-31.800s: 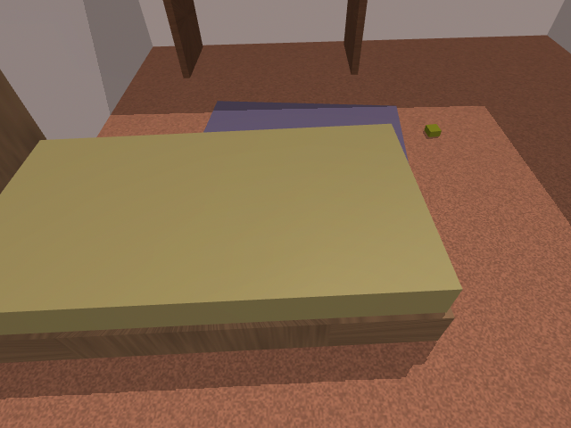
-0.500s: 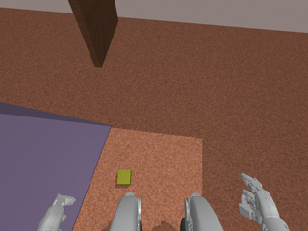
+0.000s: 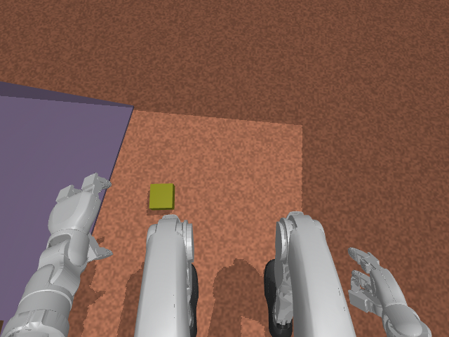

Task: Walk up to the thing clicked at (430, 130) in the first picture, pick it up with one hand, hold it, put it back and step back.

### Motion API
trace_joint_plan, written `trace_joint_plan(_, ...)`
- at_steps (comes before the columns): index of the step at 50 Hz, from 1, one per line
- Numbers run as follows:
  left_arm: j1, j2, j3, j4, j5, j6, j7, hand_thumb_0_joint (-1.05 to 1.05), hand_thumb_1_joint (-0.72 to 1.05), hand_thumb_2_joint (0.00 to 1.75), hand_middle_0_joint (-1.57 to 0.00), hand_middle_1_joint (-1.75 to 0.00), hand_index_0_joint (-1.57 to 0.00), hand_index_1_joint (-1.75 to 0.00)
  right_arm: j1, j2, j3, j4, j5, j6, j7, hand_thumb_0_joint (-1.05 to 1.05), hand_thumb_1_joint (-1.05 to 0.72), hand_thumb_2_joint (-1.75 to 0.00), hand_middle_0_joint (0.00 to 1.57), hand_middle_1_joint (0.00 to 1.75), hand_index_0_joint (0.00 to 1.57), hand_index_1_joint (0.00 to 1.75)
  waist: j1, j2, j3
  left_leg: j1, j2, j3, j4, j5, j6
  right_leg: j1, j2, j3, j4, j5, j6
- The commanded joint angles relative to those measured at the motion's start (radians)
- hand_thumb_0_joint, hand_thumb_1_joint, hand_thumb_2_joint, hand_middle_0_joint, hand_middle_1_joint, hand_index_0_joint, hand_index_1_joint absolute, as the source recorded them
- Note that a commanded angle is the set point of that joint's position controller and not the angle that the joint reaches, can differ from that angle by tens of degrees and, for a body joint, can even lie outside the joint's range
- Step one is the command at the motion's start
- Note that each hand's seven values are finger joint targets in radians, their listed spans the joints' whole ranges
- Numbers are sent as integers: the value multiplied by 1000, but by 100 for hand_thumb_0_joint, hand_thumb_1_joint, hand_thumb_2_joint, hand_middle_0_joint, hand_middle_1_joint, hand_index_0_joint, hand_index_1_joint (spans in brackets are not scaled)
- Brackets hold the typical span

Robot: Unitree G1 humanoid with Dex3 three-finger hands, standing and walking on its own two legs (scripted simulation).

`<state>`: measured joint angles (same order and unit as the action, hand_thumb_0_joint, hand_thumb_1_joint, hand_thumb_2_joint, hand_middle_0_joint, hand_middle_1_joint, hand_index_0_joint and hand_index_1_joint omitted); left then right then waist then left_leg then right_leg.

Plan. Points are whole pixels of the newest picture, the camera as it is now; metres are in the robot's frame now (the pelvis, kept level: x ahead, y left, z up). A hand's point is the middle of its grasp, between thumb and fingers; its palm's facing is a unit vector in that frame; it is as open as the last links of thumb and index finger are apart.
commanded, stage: rise first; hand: left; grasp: from above
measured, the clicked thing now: (162, 196) +0.42 +0.21 -0.42
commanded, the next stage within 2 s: approach in 1.56 s
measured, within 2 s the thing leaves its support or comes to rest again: neither
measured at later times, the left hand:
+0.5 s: hand (117, 210) +0.35 +0.28 -0.24, palm faces -0.46 -0.12 -0.88, open 14.3 cm
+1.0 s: hand (126, 204) +0.37 +0.27 -0.27, palm faces -0.47 -0.08 -0.88, open 14.0 cm
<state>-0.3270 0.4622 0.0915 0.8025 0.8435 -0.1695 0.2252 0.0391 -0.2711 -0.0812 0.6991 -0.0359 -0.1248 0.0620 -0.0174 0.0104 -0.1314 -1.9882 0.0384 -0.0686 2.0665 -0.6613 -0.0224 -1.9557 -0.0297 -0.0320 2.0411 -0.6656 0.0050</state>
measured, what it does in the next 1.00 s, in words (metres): lowers itself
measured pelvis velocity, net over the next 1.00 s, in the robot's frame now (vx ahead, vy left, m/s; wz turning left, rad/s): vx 0.00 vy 0.01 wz -0.04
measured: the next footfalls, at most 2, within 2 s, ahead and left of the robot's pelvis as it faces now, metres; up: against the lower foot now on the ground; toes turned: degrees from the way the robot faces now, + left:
none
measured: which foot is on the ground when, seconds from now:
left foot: down 0.00-1.00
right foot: down 0.00-1.00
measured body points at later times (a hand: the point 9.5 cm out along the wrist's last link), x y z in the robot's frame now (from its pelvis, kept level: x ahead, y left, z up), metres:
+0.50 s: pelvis -0.01 +0.01 -0.07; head +0.19 +0.05 +0.33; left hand +0.37 +0.28 -0.19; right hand +0.10 -0.28 -0.19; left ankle +0.09 +0.13 -0.40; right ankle +0.09 -0.12 -0.40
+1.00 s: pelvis +0.00 +0.01 -0.09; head +0.22 +0.04 +0.31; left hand +0.39 +0.27 -0.22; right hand +0.10 -0.27 -0.21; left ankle +0.09 +0.13 -0.40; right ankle +0.09 -0.12 -0.40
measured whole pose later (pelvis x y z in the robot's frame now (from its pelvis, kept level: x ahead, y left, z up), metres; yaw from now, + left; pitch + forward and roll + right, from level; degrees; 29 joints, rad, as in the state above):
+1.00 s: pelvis +0.00 +0.01 -0.09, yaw -2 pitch +33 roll -5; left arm -0.61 0.53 0.07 1.19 1.22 -0.26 0.45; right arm 0.08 -0.26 -0.07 0.78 -0.12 -0.06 0.13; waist -0.11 -0.01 -0.11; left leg -2.24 0.03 -0.10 2.35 -0.69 -0.02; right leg -2.19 -0.02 -0.04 2.30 -0.68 0.02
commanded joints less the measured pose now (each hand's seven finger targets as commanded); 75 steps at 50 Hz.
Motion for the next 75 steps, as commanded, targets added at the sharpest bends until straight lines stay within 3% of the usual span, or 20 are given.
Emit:
trace_joint_plan(1,-229,293,61,-33,40,-12,36,0,-58,105,-6,-100,-4,-101,125,-187,-67,-74,-2,-26,-22,0,-88,-90,20,30,20,30,-20,27,-641,368,-45,74,-192,57,50,325,36,-12,-276,47,-26)
trace_joint_plan(4,-249,285,49,35,67,-22,31,0,-58,105,-6,-99,-5,-101,132,-186,-62,-68,-6,-14,-18,0,-89,-90,20,30,20,30,-23,11,-578,289,-52,63,-185,-24,55,278,39,-24,-253,-44,-30)
trace_joint_plan(8,-288,295,34,108,118,-47,43,0,-58,105,-6,-98,-5,-99,133,-193,-53,-60,-6,7,-9,0,-89,-91,20,30,20,30,-31,31,-514,259,-56,43,-182,-84,55,200,41,-41,-207,-78,-37)
trace_joint_plan(9,-314,278,16,116,132,-58,49,0,-59,105,-6,-97,-4,-99,143,-192,-47,-53,-7,9,-6,0,-89,-90,20,30,20,30,-41,51,-503,243,-57,41,-173,-80,55,184,39,-46,-191,-65,-37)
trace_joint_plan(16,-401,312,29,171,246,-101,151,0,-57,104,-6,-93,-4,-95,161,-204,-36,-7,-24,22,11,0,-89,-90,20,30,20,30,-39,133,-545,293,-51,32,-118,8,43,62,35,-70,-100,27,-43)
trace_joint_plan(17,-430,328,33,160,260,-105,169,0,-56,102,-6,-93,-5,-94,162,-207,-37,-6,-29,23,13,0,-89,-90,20,30,20,30,-47,158,-562,301,-51,30,-114,17,40,48,33,-72,-85,37,-44)
trace_joint_plan(20,-442,281,4,194,291,-98,212,0,-55,101,-6,-93,-6,-94,172,-205,-41,10,-42,24,19,0,-89,-90,20,30,20,30,-64,181,-566,321,-48,33,-99,42,36,24,33,-79,-65,62,-41)
trace_joint_plan(21,-463,302,14,196,299,-94,226,0,-54,100,-6,-94,-6,-94,175,-207,-42,15,-47,24,19,0,-89,-90,20,30,20,30,-69,169,-572,307,-49,40,-86,48,40,29,35,-78,-68,67,-41)
trace_joint_plan(26,-476,288,9,220,308,-55,258,0,-52,98,-6,-95,-7,-94,186,-201,-50,22,-65,21,25,0,-90,-90,20,30,20,30,-77,164,-596,303,-46,49,-58,62,45,49,31,-76,-65,83,-34)
trace_joint_plan(33,-472,289,8,241,312,-24,251,0,-51,96,-9,-95,-10,-94,182,-194,-53,23,-68,25,28,0,-90,-90,20,30,20,30,-74,124,-612,269,-46,50,-23,87,50,62,40,-75,-46,110,-38)
trace_joint_plan(35,-489,273,0,252,316,-27,247,0,-51,97,-9,-94,-10,-93,187,-187,-49,26,-71,26,31,0,-90,-90,20,30,20,30,-91,100,-593,238,-47,55,-5,97,56,79,38,-72,-45,124,-33)
trace_joint_plan(43,-477,290,14,263,340,-73,242,0,-49,94,-10,-95,-11,-93,188,-186,-50,33,-78,35,43,0,-90,-90,20,30,20,30,-80,82,-612,212,-48,64,39,141,59,107,45,-66,-22,170,-30)
trace_joint_plan(46,-460,301,35,261,360,-87,258,0,-48,95,-11,-93,-11,-92,190,-191,-54,35,-83,42,49,0,-90,-90,20,30,20,30,-68,125,-622,232,-49,64,36,148,53,92,46,-70,-3,172,-33)
trace_joint_plan(47,-473,291,31,273,363,-89,263,0,-49,95,-10,-93,-11,-92,189,-196,-56,36,-85,43,51,0,-90,-90,20,30,20,30,-85,115,-607,229,-47,56,33,135,53,65,45,-77,6,154,-33)
trace_joint_plan(52,-494,293,23,284,390,-100,295,0,-46,93,-12,-91,-13,-90,181,-199,-60,38,-90,45,53,0,-90,-90,20,30,20,30,-92,119,-570,191,-49,57,33,71,55,28,46,-82,7,94,-36)
trace_joint_plan(58,-512,297,29,289,403,-84,327,0,-46,93,-14,-88,-14,-88,186,-208,-66,46,-95,37,54,0,-90,-90,20,30,20,30,-101,144,-586,216,-45,55,41,86,52,9,44,-86,28,110,-34)
trace_joint_plan(60,-513,284,9,301,410,-77,329,0,-44,91,-15,-89,-15,-88,182,-203,-63,49,-96,35,55,0,-90,-90,20,30,20,30,-100,156,-579,209,-48,61,43,84,53,12,46,-82,20,113,-34)
trace_joint_plan(64,-522,293,26,313,406,-67,338,0,-41,88,-17,-88,-18,-87,189,-208,-60,50,-100,32,53,0,-90,-90,20,30,20,30,-104,132,-588,192,-49,58,50,88,56,19,45,-83,23,117,-31)
trace_joint_plan(66,-527,280,10,328,410,-65,336,0,-40,88,-17,-89,-18,-87,183,-201,-56,49,-97,30,55,0,-90,-90,20,30,20,30,-106,139,-573,189,-50,59,46,76,55,10,46,-84,26,106,-33)
trace_joint_plan(75,-533,285,20,371,410,-66,331,0,-38,86,-17,-90,-19,-87,195,-208,-51,61,-103,25,62,0,-90,-90,20,30,20,30,-115,148,-580,187,-54,59,62,102,55,23,47,-86,43,136,-33)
